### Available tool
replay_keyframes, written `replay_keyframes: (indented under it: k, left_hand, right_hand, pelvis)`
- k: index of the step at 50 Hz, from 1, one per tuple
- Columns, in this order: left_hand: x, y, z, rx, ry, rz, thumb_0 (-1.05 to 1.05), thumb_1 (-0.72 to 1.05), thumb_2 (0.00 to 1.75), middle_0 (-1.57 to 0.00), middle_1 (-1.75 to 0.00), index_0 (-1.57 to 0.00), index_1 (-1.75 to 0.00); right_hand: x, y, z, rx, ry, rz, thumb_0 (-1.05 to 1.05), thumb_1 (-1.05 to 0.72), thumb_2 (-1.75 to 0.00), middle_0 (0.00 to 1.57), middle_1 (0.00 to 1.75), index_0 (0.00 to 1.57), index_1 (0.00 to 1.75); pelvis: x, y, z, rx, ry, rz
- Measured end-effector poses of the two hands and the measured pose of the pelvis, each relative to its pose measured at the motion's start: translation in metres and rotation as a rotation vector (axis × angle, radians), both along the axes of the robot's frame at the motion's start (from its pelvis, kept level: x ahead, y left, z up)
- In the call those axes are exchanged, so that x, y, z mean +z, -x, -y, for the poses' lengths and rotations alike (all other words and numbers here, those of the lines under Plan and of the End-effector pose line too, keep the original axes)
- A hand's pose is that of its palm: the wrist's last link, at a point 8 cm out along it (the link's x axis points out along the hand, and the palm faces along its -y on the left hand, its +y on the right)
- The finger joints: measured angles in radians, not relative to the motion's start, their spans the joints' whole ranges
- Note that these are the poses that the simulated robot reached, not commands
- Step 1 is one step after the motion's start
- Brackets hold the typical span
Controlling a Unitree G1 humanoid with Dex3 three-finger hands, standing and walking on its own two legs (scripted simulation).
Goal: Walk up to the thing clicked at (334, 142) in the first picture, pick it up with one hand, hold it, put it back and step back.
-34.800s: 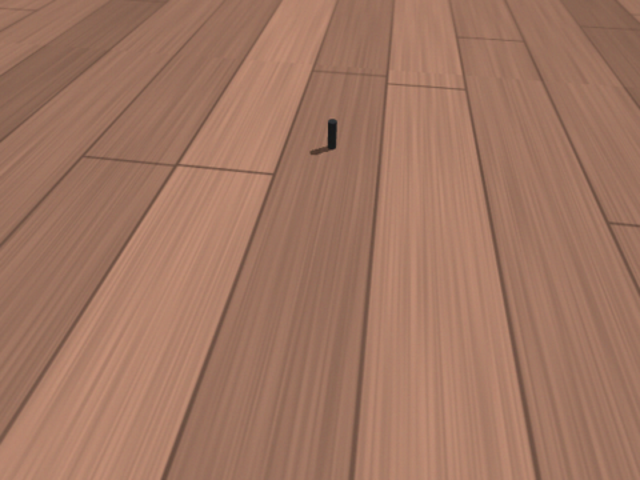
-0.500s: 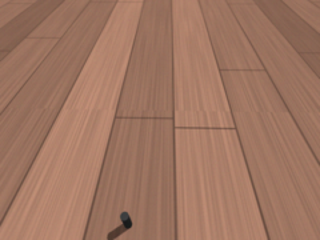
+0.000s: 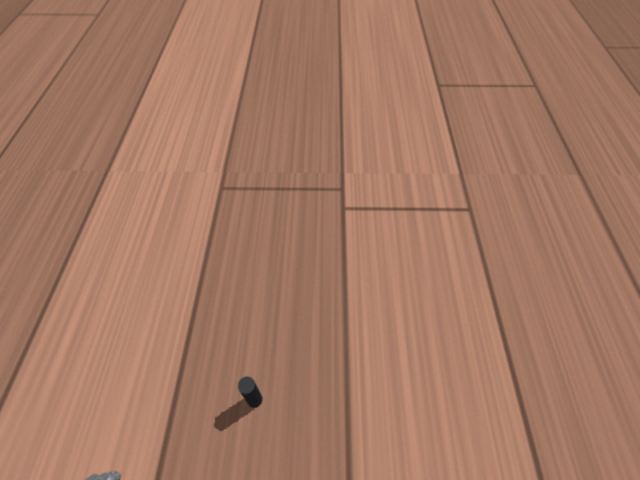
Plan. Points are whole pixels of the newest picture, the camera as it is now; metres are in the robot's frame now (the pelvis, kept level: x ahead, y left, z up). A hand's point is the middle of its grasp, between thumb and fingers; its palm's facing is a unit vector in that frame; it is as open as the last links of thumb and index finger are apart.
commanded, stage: step back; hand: left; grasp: from the side
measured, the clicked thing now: (250, 392) +0.40 +0.22 -0.69
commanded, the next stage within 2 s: none
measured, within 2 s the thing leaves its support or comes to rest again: neither
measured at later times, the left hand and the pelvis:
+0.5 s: hand out of the picture +0.05 +0.28 -0.17, palm faces -0.12 -0.92 -0.37, open 7.4 cm; pelvis -0.08 +0.03 -0.01, yaw -4 degrees
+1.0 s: hand out of the picture -0.05 +0.27 -0.15, palm faces -0.03 -0.92 -0.39, open 7.4 cm; pelvis -0.21 +0.02 -0.02, yaw -1 degrees
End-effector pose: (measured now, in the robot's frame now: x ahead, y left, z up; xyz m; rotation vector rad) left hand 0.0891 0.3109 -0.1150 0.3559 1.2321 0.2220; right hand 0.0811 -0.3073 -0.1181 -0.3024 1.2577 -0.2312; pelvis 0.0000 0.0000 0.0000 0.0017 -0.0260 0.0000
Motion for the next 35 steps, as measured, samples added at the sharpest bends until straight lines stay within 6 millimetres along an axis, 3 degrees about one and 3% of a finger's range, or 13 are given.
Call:
replay_keyframes:
  k: [5, 8, 12, 16, 19, 23, 31, 35]
  left_hand:
    - [-0.005, 0.004, -0.008, -0.030, -0.015, 0.018, 0.00, 0.90, 0.90, -0.20, -0.30, -0.20, -0.30]
    - [-0.009, 0.003, -0.016, -0.057, -0.011, 0.034, 0.00, 0.90, 0.90, -0.20, -0.30, -0.20, -0.30]
    - [-0.022, -0.009, -0.032, -0.070, -0.007, 0.094, 0.00, 0.90, 0.90, -0.20, -0.30, -0.20, -0.30]
    - [-0.023, -0.011, -0.032, -0.069, 0.002, 0.134, 0.00, 0.90, 0.90, -0.20, -0.30, -0.20, -0.30]
    - [-0.020, 0.001, -0.025, -0.082, 0.022, 0.112, 0.00, 0.91, 0.90, -0.20, -0.30, -0.20, -0.29]
    - [-0.017, 0.026, -0.019, -0.109, 0.026, 0.058, 0.00, 0.90, 0.90, -0.20, -0.30, -0.20, -0.30]
    - [-0.014, 0.069, -0.006, -0.126, -0.023, 0.041, 0.00, 0.90, 0.90, -0.20, -0.30, -0.20, -0.30]
    - [-0.002, 0.094, 0.006, -0.123, -0.026, 0.054, 0.00, 0.90, 0.90, -0.20, -0.30, -0.20, -0.30]
  right_hand:
    - [-0.005, 0.009, 0.007, 0.002, 0.030, 0.010, 0.00, -0.91, -0.90, 0.21, 0.30, 0.20, 0.30]
    - [-0.003, 0.022, 0.001, -0.006, 0.044, 0.015, 0.00, -0.91, -0.90, 0.20, 0.30, 0.20, 0.30]
    - [-0.004, 0.054, -0.011, -0.007, 0.080, 0.000, 0.00, -0.91, -0.90, 0.20, 0.30, 0.20, 0.30]
    - [0.005, 0.091, -0.026, -0.011, 0.085, -0.067, 0.00, -0.91, -0.90, 0.21, 0.30, 0.20, 0.30]
    - [0.010, 0.109, -0.030, -0.024, 0.087, -0.080, 0.00, -0.91, -0.90, 0.21, 0.30, 0.20, 0.30]
    - [0.009, 0.118, -0.028, -0.044, 0.081, -0.036, 0.00, -0.90, -0.90, 0.21, 0.30, 0.21, 0.30]
    - [-0.015, 0.129, -0.009, -0.043, 0.042, 0.065, 0.00, -0.90, -0.90, 0.21, 0.30, 0.21, 0.30]
    - [-0.019, 0.138, -0.001, -0.059, 0.019, 0.077, 0.00, -0.91, -0.90, 0.21, 0.30, 0.20, 0.30]
  pelvis:
    - [-0.010, 0.017, -0.006, -0.001, 0.006, 0.002]
    - [-0.013, 0.026, -0.018, -0.009, -0.004, -0.001]
    - [-0.025, 0.037, -0.033, 0.006, 0.020, -0.021]
    - [-0.018, 0.051, -0.034, -0.012, 0.011, -0.006]
    - [-0.011, 0.060, -0.035, -0.020, 0.020, -0.011]
    - [-0.009, 0.073, -0.035, -0.051, 0.016, -0.012]
    - [-0.022, 0.108, -0.016, -0.105, -0.002, 0.007]
    - [-0.018, 0.126, -0.007, -0.094, 0.014, 0.023]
